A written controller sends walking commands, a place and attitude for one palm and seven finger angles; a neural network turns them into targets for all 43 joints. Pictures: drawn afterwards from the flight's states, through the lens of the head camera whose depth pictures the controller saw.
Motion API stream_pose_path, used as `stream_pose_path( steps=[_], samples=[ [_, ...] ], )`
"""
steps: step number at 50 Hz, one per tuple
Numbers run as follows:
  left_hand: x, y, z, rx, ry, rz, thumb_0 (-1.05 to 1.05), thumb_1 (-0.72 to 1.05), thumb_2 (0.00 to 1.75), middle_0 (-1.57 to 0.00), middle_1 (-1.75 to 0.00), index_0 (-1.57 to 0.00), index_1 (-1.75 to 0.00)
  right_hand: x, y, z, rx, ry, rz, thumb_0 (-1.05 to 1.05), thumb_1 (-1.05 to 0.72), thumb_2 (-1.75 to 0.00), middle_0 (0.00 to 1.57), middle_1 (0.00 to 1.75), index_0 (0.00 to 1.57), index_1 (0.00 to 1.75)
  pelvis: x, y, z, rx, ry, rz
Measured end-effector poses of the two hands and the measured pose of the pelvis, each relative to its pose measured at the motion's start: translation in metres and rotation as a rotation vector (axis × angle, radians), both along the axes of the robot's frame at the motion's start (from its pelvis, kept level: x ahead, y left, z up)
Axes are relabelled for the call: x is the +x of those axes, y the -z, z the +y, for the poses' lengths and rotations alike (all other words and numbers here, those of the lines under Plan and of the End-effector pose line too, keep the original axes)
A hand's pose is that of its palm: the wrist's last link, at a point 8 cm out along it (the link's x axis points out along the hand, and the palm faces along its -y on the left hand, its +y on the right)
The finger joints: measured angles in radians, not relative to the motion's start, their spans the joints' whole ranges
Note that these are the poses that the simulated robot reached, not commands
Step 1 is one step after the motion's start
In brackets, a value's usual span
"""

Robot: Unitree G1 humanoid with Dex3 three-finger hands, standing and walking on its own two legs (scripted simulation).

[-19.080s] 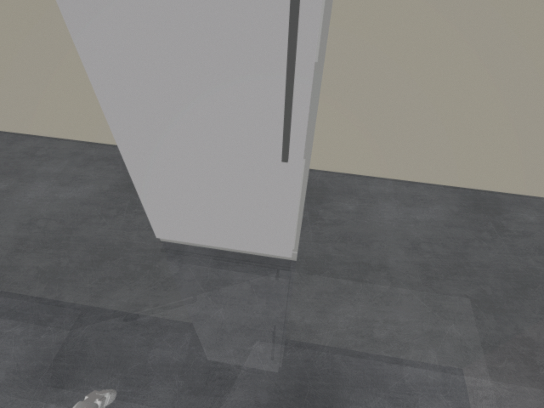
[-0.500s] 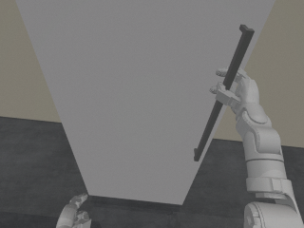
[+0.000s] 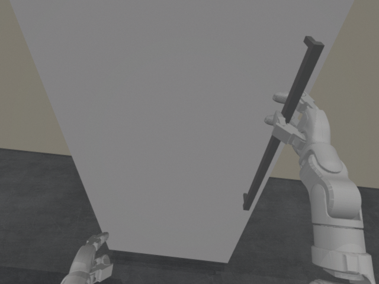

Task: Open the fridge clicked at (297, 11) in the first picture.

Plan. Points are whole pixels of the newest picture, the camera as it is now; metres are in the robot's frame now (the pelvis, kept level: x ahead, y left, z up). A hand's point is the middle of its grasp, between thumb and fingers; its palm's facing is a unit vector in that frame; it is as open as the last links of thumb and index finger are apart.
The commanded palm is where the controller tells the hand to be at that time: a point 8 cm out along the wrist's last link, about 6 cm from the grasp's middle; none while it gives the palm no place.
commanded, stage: pull the door a little, standing still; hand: right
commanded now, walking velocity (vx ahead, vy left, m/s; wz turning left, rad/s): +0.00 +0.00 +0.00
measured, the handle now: (269, 145) +0.41 -0.16 +0.12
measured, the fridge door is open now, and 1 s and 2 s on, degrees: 0 12 40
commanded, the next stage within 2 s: walk backward, drawing the door open in 0.40 s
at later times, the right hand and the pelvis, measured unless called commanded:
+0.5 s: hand (280, 146) +0.31 -0.12 +0.21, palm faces -0.03 +1.00 -0.05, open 6.2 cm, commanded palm +0.28 -0.18 +0.21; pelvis +0.05 -0.02 +0.00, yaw +6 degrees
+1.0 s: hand (275, 172) +0.26 -0.11 +0.20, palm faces +0.20 +0.95 -0.25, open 6.7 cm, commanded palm +0.22 -0.16 +0.21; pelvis -0.01 +0.04 +0.00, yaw -2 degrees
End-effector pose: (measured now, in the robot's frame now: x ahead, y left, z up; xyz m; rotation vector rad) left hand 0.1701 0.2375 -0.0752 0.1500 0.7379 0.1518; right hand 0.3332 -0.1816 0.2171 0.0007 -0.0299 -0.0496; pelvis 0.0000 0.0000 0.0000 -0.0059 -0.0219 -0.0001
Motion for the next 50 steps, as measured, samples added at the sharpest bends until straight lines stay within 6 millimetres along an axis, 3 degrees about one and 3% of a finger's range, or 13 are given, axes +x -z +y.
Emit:
stream_pose_path(
  steps=[18,26,32,39,45,50],
  samples=[
    [0.032,-0.010,-0.026,-0.082,0.016,-0.048,0.01,0.91,0.90,-0.20,-0.30,-0.20,-0.30,-0.010,0.002,0.001,-0.027,-0.034,-0.034,0.00,-0.81,-0.82,0.27,1.34,0.20,1.25,0.026,-0.001,-0.012,-0.002,-0.051,0.038],
    [0.051,-0.011,-0.025,-0.101,0.015,-0.061,0.02,0.91,0.90,-0.20,-0.30,-0.20,-0.30,-0.051,0.004,0.003,-0.052,-0.086,-0.074,-0.01,-0.78,-0.82,0.31,1.33,0.21,1.27,0.048,0.000,-0.015,-0.001,-0.114,0.063],
    [0.063,-0.010,-0.025,-0.026,0.051,-0.061,0.01,0.91,0.90,-0.20,-0.30,-0.20,-0.30,-0.068,0.006,0.003,-0.193,-0.088,-0.225,-0.02,-0.69,-0.80,0.41,1.36,0.23,1.28,0.044,0.005,-0.014,-0.012,-0.081,0.077],
    [0.041,0.008,-0.021,-0.045,0.039,-0.026,0.01,0.91,0.90,-0.20,-0.30,-0.20,-0.30,-0.074,0.010,0.007,-0.253,-0.027,-0.285,-0.05,-0.69,-0.80,0.48,1.38,0.20,1.26,0.029,0.008,-0.007,-0.017,-0.060,0.073],
    [0.007,0.035,-0.013,-0.101,0.058,0.062,0.01,0.91,0.90,-0.20,-0.30,-0.20,-0.30,-0.084,0.012,0.016,-0.281,0.077,-0.302,-0.06,-0.70,-0.82,0.51,1.39,0.18,1.29,0.010,0.009,0.017,-0.031,-0.013,0.060],
    [-0.020,0.035,0.004,-0.073,0.086,0.103,0.01,0.91,0.90,-0.20,-0.30,-0.20,-0.30,-0.105,0.012,0.023,-0.292,0.110,-0.310,-0.07,-0.69,-0.82,0.50,1.39,0.18,1.28,-0.013,0.003,0.038,-0.068,0.031,0.052]
  ],
)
